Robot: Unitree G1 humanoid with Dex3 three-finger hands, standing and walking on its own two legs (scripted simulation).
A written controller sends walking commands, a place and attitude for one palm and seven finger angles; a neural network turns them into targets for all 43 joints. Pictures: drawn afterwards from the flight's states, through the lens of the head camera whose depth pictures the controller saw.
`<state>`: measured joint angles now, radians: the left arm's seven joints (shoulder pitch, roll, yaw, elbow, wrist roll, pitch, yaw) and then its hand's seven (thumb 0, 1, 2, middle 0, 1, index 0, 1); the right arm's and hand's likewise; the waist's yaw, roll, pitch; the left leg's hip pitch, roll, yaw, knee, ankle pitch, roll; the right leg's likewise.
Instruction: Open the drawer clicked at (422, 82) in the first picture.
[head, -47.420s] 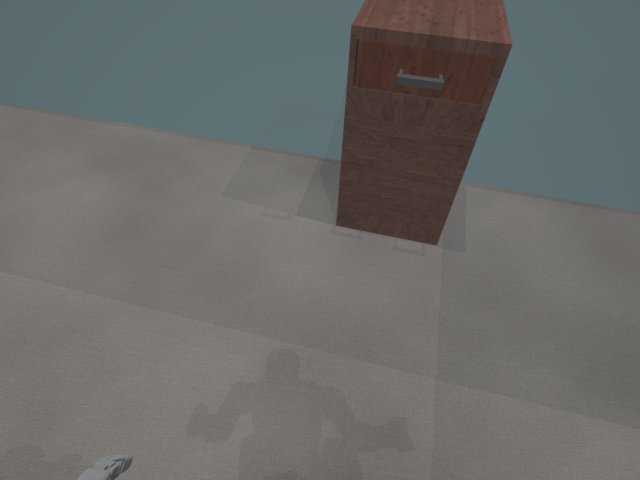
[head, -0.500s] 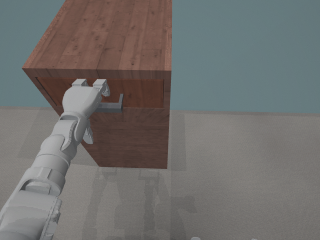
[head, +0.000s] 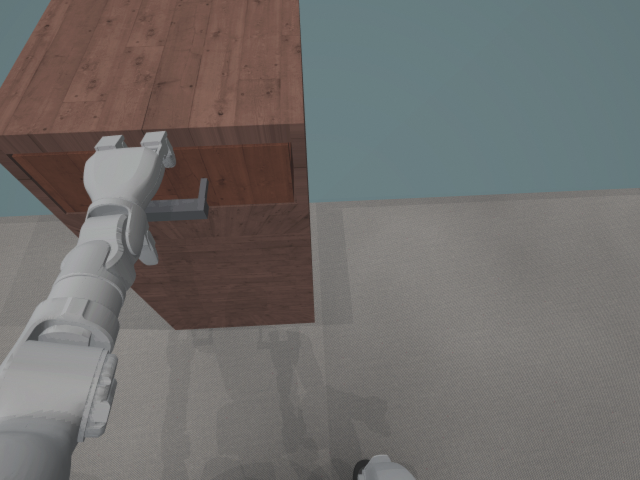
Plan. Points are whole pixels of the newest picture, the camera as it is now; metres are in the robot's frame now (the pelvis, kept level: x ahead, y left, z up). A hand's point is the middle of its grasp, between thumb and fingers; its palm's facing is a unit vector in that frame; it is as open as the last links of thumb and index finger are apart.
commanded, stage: move the hooked fingers above the handle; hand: left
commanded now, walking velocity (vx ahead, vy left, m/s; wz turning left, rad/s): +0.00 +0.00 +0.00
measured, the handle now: (164, 198) +0.53 +0.22 -0.03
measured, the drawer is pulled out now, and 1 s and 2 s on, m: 0.00 0.00 0.00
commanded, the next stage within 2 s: none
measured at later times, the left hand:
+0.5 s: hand (130, 213) +0.46 +0.24 +0.03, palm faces -0.14 +0.01 -0.99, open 13.8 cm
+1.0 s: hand (157, 229) +0.44 +0.20 +0.02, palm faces -0.24 -0.05 -0.97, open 13.8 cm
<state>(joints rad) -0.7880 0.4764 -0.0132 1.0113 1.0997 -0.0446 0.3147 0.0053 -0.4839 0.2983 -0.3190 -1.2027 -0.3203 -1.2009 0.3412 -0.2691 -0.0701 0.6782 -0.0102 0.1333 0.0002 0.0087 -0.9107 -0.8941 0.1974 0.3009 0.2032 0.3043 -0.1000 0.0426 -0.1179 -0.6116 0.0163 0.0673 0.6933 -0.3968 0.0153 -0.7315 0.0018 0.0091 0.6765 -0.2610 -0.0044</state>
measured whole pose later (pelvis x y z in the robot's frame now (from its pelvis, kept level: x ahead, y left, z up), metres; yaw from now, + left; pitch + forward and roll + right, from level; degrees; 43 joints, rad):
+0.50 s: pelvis +0.00 +0.01 +0.00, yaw +1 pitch +18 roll +0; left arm -0.79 0.47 -0.08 1.04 1.06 0.01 0.24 0.00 -0.48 0.30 -0.32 -1.20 -0.32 -1.20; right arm 0.31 -0.26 -0.06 0.66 0.00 0.14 0.00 0.01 -0.91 -0.89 0.20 0.30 0.20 0.30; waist -0.08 0.05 -0.12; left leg -0.60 0.01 0.06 0.68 -0.39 0.02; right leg -0.71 -0.01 0.00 0.66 -0.26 0.00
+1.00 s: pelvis +0.00 +0.01 +0.00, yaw +2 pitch +16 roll +0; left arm -0.74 0.43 -0.17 0.92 0.99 -0.07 0.10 0.00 -0.48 0.30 -0.32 -1.20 -0.32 -1.20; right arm 0.33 -0.25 -0.06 0.68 -0.01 0.15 -0.03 0.01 -0.91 -0.89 0.20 0.30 0.21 0.30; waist -0.07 0.05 -0.10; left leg -0.56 0.00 0.03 0.67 -0.39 0.02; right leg -0.66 -0.02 -0.02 0.65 -0.27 0.01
